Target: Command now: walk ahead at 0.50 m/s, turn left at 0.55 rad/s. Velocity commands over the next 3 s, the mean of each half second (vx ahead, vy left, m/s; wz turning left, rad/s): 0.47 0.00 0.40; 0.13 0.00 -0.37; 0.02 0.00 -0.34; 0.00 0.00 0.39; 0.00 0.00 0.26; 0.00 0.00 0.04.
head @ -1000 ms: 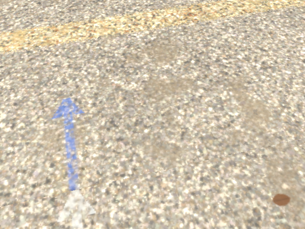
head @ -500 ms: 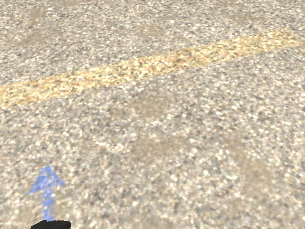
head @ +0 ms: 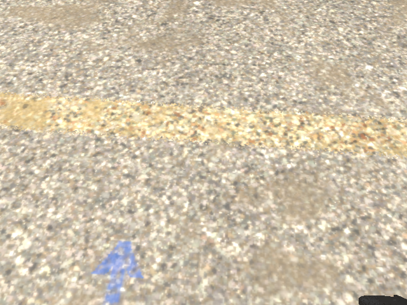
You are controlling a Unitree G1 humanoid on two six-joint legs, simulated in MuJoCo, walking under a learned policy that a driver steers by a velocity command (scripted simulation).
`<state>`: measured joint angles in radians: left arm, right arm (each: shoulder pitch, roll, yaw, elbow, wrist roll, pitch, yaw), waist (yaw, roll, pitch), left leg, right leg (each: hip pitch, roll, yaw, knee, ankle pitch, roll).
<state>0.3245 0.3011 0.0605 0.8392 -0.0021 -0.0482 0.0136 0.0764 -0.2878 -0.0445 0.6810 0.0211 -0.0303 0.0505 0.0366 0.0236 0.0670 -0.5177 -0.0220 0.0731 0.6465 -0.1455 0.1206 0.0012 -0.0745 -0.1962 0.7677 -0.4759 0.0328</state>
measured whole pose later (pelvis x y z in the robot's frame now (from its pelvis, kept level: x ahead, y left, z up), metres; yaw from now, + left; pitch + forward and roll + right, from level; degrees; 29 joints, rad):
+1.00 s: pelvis +0.39 +0.02 +0.02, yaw -3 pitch +2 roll +0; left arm 0.19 0.32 0.08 0.68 -0.01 0.03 0.02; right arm 0.16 -0.27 -0.05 0.69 -0.03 -0.02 -0.03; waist 0.02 -0.04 0.02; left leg -0.33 -0.02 -0.06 0.51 -0.20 0.00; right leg -0.44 0.12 0.17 0.75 -0.43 0.00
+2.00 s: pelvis +0.37 +0.03 +0.03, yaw +2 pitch +1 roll -3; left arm 0.08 0.33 0.10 0.77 0.00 0.04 0.04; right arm 0.22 -0.30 -0.06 0.71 0.01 0.00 -0.01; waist -0.01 -0.04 0.07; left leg -0.23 -0.04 -0.05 0.44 -0.23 0.07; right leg -0.51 0.01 0.04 1.11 -0.40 0.07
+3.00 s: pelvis +0.39 -0.02 +0.03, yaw +9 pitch -2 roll +0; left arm 0.16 0.27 0.01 0.97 0.00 -0.02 0.01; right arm 0.20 -0.26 -0.03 0.93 -0.01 0.01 -0.04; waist 0.00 0.00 0.05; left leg -0.16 -0.05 -0.14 0.47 -0.27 -0.01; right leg -0.17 0.03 0.03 0.47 -0.27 -0.01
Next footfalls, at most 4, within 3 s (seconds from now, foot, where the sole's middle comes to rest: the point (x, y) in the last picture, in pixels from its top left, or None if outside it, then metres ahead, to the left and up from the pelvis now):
0.48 right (248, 293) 0.48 -0.09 -0.75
0.94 left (176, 293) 0.47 0.13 -0.75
1.34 right None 0.40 -0.13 -0.75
1.80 left None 0.41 0.11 -0.75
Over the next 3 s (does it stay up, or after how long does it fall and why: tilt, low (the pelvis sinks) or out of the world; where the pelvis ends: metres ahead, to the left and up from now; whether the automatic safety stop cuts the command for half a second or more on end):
stays up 0.39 -0.02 0.03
